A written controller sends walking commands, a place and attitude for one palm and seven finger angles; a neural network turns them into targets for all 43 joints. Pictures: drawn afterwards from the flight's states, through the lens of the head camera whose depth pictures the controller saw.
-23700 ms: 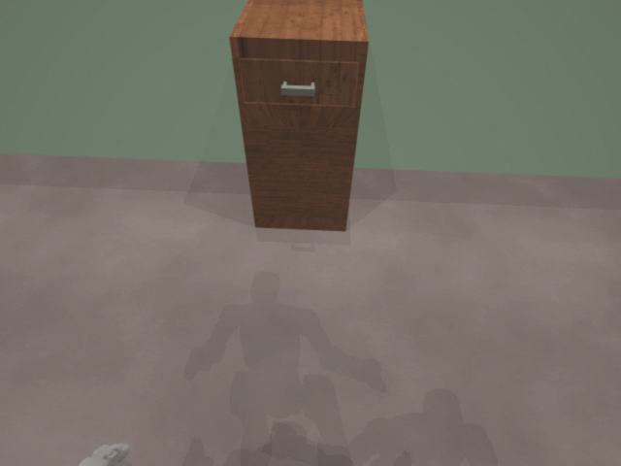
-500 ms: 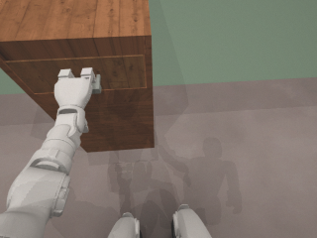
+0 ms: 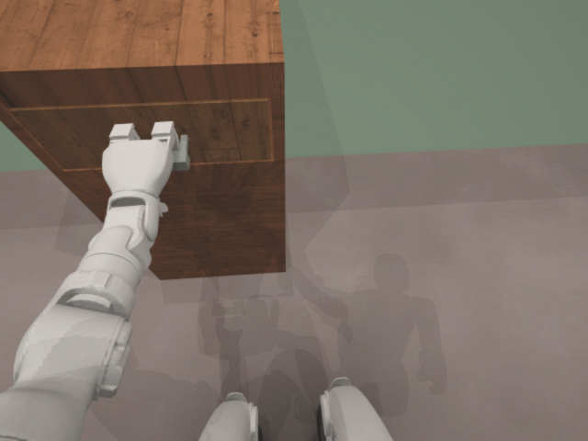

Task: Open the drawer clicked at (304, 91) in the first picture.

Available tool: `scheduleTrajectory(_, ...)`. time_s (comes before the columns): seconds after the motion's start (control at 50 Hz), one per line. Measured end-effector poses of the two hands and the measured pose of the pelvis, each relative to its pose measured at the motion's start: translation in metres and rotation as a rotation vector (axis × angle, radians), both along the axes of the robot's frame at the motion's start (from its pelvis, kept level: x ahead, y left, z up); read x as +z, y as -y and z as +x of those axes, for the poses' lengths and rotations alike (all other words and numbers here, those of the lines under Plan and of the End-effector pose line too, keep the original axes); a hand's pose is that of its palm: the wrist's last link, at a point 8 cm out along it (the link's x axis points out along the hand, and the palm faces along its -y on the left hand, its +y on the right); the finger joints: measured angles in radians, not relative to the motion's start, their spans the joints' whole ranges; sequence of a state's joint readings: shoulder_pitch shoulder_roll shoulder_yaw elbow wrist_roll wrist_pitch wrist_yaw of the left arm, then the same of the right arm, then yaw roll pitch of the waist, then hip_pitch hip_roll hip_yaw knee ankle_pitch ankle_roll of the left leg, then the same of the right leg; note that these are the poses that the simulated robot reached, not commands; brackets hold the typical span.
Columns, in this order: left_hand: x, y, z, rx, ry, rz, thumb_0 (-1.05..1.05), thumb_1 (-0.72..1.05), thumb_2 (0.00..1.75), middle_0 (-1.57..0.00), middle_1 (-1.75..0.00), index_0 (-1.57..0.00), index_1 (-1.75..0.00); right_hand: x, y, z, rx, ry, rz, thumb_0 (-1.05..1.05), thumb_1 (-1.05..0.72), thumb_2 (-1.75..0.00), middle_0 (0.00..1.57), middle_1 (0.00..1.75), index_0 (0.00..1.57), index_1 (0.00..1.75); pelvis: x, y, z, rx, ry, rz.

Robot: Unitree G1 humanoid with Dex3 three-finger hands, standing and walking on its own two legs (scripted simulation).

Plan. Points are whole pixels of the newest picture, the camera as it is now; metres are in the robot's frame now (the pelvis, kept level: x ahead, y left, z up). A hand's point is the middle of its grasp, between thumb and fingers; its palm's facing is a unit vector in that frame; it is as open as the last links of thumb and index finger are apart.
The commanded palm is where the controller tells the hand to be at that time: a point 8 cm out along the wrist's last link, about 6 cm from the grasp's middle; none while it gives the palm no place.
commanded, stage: close the thumb around the handle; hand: left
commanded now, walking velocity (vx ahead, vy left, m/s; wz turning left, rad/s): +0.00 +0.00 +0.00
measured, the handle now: (155, 152) +0.55 +0.19 +0.00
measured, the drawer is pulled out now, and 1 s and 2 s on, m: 0.00 0.02 0.03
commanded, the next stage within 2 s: pull the drawer open in 0.36 s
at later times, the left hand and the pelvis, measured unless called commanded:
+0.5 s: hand (152, 185) +0.49 +0.19 -0.01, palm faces -0.01 +0.00 -1.00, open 7.4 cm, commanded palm +0.46 +0.20 +0.03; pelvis +0.00 +0.00 +0.00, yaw +0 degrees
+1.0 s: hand (151, 198) +0.46 +0.19 -0.01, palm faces -0.01 -0.04 -1.00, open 7.2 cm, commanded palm +0.41 +0.20 +0.03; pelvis +0.03 +0.01 +0.02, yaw -2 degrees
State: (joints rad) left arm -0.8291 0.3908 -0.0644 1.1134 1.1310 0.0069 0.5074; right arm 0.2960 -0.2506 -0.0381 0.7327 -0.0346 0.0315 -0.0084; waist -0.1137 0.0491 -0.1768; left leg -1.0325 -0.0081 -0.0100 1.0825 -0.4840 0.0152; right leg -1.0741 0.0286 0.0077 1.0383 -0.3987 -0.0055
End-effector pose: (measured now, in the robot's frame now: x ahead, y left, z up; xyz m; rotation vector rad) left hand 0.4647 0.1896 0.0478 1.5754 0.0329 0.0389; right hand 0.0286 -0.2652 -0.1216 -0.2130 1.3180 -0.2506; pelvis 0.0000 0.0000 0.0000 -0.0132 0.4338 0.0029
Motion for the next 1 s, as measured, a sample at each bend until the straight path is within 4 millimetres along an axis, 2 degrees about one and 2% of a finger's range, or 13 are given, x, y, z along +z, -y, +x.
scheduleTrajectory(0.2,0.001,0.000,0.001,0.002,-0.013,-0.001,0.00,0.52,0.74,-0.29,-1.27,-0.31,-1.27,0.002,-0.002,-0.003,-0.010,-0.006,0.003,0.00,-0.90,-0.90,0.20,0.30,0.20,0.30,0.002,-0.001,0.002,-0.004,0.004,0.000)
scheduleTrajectory(0.62,-0.003,-0.001,0.000,-0.010,-0.012,-0.013,-0.01,0.53,0.78,-0.23,-1.34,-0.26,-1.30,-0.001,0.001,-0.001,-0.006,0.010,-0.010,0.00,-0.90,-0.90,0.20,0.30,0.20,0.30,-0.002,0.000,-0.004,-0.010,0.001,0.003)
scheduleTrajectory(0.78,-0.003,-0.002,-0.003,-0.013,-0.023,-0.026,0.00,0.56,0.74,-0.20,-1.33,-0.25,-1.28,0.004,-0.002,0.000,-0.033,0.009,0.000,0.00,-0.90,-0.90,0.20,0.30,0.20,0.30,0.004,-0.003,0.004,-0.030,0.008,0.006)
scheduleTrajectory(0.88,-0.003,-0.004,-0.009,-0.025,-0.023,-0.039,-0.01,0.58,0.73,-0.19,-1.34,-0.25,-1.26,0.007,-0.006,0.011,-0.042,0.008,0.013,0.01,-0.90,-0.90,0.20,0.30,0.20,0.30,0.010,-0.005,0.016,-0.041,0.013,0.006)
scheduleTrajectory(1.0,-0.004,-0.005,-0.021,-0.036,-0.012,-0.049,-0.01,0.59,0.74,-0.18,-1.35,-0.25,-1.25,0.012,-0.010,0.039,-0.035,0.036,0.026,0.01,-0.90,-0.90,0.20,0.30,0.20,0.30,0.016,-0.008,0.031,-0.044,0.023,0.004)
